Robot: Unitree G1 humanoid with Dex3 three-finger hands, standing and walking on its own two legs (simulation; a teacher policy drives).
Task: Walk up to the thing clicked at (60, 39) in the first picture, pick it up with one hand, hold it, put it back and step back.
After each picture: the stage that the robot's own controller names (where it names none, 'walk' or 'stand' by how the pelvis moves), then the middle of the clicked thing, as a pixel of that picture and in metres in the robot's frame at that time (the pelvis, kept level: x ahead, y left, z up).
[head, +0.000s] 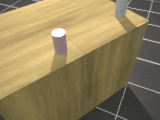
stand; (59, 42) +0.64 +0.16 -0.01
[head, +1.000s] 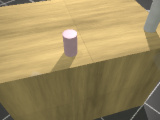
walk; (70, 43) +0.61 +0.14 -0.01
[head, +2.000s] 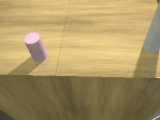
walk; (36, 47) +0.50 +0.29 +0.00
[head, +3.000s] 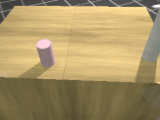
walk; (46, 53) +0.56 +0.18 +0.01
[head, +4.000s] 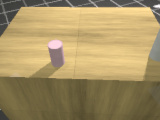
walk; (56, 53) +0.56 +0.21 -0.01
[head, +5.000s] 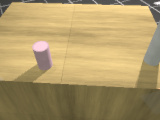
stand; (43, 56) +0.52 +0.21 +0.00
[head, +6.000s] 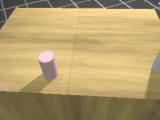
walk; (48, 65) +0.48 +0.19 -0.01
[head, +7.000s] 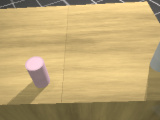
stand; (38, 72) +0.42 +0.21 +0.01
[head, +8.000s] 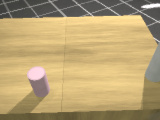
stand; (39, 82) +0.41 +0.21 -0.02
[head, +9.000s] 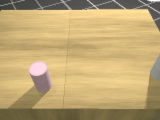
stand; (41, 77) +0.41 +0.19 -0.01
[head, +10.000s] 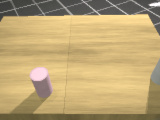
stand; (42, 82) +0.40 +0.20 -0.02
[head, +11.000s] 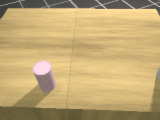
stand; (45, 76) +0.41 +0.20 -0.01
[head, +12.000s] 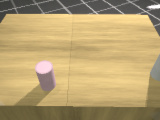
stand; (46, 76) +0.43 +0.19 -0.02
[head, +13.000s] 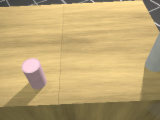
rise first; (35, 74) +0.42 +0.22 -0.01
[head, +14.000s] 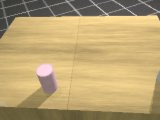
rise first; (47, 79) +0.41 +0.21 -0.01
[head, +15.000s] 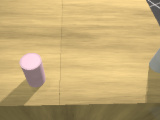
go down; (33, 71) +0.41 +0.19 +0.01
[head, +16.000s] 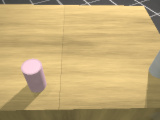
go down; (34, 76) +0.40 +0.19 +0.02
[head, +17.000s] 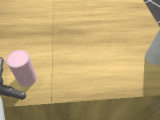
close in; (23, 69) +0.40 +0.21 +0.05
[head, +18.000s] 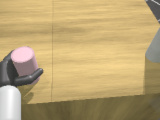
close; (27, 66) +0.41 +0.19 +0.05
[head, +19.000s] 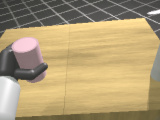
lift; (30, 60) +0.34 +0.17 +0.21
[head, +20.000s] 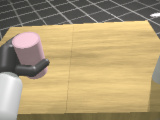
hold; (31, 56) +0.33 +0.17 +0.22
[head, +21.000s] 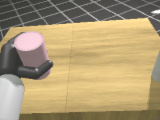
hold; (34, 57) +0.32 +0.15 +0.23
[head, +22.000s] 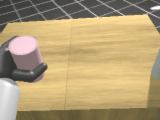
hold; (29, 60) +0.32 +0.17 +0.21
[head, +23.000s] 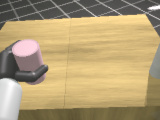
crouch; (30, 63) +0.34 +0.18 +0.18
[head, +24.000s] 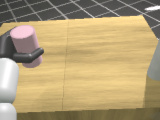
crouch; (27, 47) +0.40 +0.19 +0.19
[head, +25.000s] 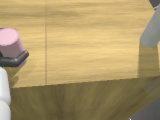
lower; (12, 49) +0.46 +0.22 +0.06
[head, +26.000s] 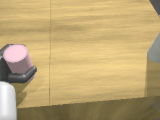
lower; (21, 64) +0.41 +0.21 +0.06
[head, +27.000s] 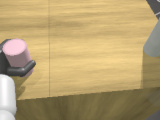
lower; (20, 59) +0.43 +0.21 +0.06
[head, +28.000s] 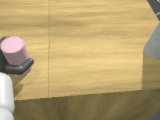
lower; (18, 56) +0.44 +0.21 +0.06
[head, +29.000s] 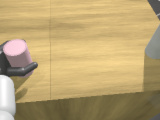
open; (20, 59) +0.43 +0.21 +0.05
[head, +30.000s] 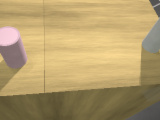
rise; (12, 49) +0.44 +0.21 +0.06
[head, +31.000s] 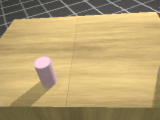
sink last; (45, 72) +0.44 +0.21 +0.03
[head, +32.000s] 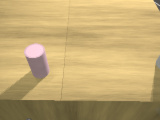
stand; (38, 61) +0.43 +0.21 +0.05
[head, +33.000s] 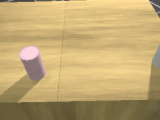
stand; (33, 63) +0.43 +0.22 +0.05
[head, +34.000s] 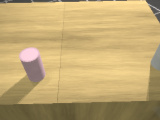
stand; (33, 65) +0.43 +0.21 +0.05
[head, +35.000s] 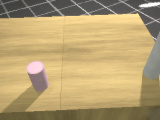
stand; (38, 76) +0.43 +0.22 -0.01
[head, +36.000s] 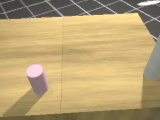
stand; (38, 79) +0.42 +0.21 -0.02
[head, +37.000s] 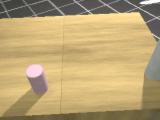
stand; (37, 79) +0.42 +0.21 -0.02
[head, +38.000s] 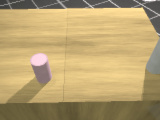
walk; (41, 68) +0.45 +0.21 -0.02
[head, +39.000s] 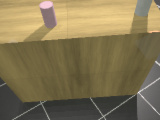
walk; (48, 14) +0.74 +0.23 +0.00
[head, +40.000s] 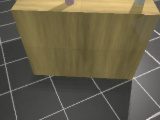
stand; out of the picture +1.08 +0.18 +0.01
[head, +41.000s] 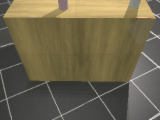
stand; (62, 0) +1.04 +0.20 -0.01
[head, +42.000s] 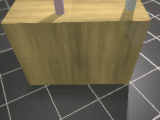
stand; (59, 5) +1.04 +0.20 -0.02
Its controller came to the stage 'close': yes
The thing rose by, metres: 0.24
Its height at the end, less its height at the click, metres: +0.00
